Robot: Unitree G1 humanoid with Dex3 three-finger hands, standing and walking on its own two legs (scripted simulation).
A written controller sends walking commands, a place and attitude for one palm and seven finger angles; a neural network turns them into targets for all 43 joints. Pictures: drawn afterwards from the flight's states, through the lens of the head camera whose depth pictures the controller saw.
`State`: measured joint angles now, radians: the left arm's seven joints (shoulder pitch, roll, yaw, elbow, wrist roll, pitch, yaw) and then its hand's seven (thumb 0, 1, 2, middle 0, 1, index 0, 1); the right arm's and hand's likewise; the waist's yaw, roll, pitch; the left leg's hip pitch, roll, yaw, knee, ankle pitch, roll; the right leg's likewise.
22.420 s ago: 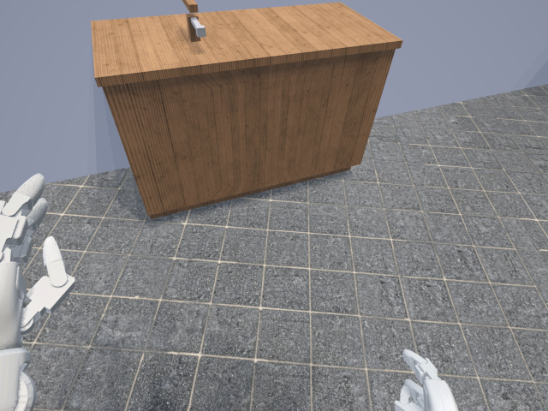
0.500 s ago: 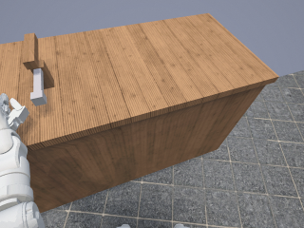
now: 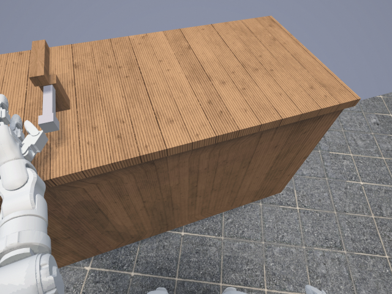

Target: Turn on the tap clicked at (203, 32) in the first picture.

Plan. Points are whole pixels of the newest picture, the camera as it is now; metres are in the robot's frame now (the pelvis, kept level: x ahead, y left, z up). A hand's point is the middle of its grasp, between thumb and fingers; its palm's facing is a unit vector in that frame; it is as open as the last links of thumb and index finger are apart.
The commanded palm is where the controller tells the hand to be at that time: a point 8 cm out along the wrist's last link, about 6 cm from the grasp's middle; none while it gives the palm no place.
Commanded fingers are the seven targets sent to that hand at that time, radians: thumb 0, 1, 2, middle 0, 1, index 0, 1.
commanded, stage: push the lever round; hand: left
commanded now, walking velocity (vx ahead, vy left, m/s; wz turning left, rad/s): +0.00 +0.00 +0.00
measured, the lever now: (49, 123) +0.43 +0.32 +0.09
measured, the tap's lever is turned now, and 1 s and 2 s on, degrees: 0 17 51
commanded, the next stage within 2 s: none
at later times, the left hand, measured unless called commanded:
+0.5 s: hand (55, 132) +0.40 +0.30 +0.09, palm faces +0.59 -0.81 -0.05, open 7.6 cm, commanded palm +0.36 +0.32 +0.09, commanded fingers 0.00 0.90 0.90 -0.15 -0.15 -0.15 -0.15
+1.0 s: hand (69, 128) +0.42 +0.28 +0.09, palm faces +0.68 -0.73 -0.04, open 7.7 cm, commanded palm +0.38 +0.29 +0.09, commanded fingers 0.00 0.90 0.90 -0.15 -0.15 -0.15 -0.15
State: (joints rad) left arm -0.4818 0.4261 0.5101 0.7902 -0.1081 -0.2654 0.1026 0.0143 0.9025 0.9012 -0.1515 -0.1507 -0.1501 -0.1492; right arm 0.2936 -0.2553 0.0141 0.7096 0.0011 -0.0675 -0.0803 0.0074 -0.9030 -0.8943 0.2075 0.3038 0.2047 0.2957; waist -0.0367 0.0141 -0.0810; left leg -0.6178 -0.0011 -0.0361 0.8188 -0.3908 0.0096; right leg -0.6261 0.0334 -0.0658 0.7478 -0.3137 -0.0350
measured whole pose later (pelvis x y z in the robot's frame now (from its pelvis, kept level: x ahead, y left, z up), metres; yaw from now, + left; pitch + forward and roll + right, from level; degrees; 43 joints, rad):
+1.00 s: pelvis -0.01 +0.00 +0.00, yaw +1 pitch +11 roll -2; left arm -0.59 0.28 0.42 0.84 -0.01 -0.27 0.44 0.01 0.93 0.91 -0.15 -0.15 -0.15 -0.15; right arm 0.28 -0.23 0.00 0.74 -0.04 -0.05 -0.05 0.01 -0.90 -0.89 0.21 0.30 0.20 0.30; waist -0.05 0.02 -0.10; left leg -0.63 -0.01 -0.05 0.82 -0.38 0.01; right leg -0.64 0.02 -0.08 0.76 -0.31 -0.04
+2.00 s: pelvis -0.01 -0.02 -0.01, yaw +0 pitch +16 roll -1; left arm -0.90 0.27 0.52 1.13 0.14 -0.23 0.82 -0.01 0.93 0.92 -0.15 -0.15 -0.15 -0.15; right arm 0.32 -0.23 -0.03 0.77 -0.11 -0.01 0.01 0.01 -0.90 -0.89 0.21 0.30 0.20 0.30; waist -0.13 0.03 -0.14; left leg -0.75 0.01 -0.05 0.85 -0.38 -0.01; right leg -0.76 0.04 -0.08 0.79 -0.31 -0.06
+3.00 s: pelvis +0.02 -0.02 -0.01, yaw +0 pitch +21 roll -2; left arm -1.07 0.35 0.57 1.24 0.20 -0.16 0.89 0.02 0.94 0.92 -0.15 -0.15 -0.12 -0.13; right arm 0.37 -0.23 -0.02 0.78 -0.13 -0.03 0.06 0.00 -0.91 -0.89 0.20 0.30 0.20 0.30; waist -0.18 0.04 -0.16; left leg -0.81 0.02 -0.06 0.85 -0.41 -0.02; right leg -0.82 0.06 -0.09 0.78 -0.34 -0.07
